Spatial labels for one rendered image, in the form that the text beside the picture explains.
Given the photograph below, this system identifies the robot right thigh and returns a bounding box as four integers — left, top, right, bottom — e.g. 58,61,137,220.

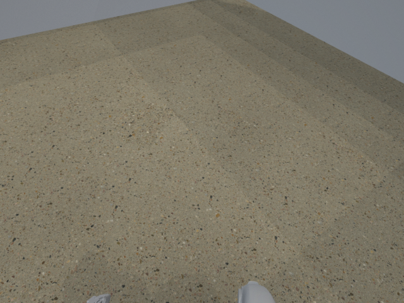
237,283,276,303

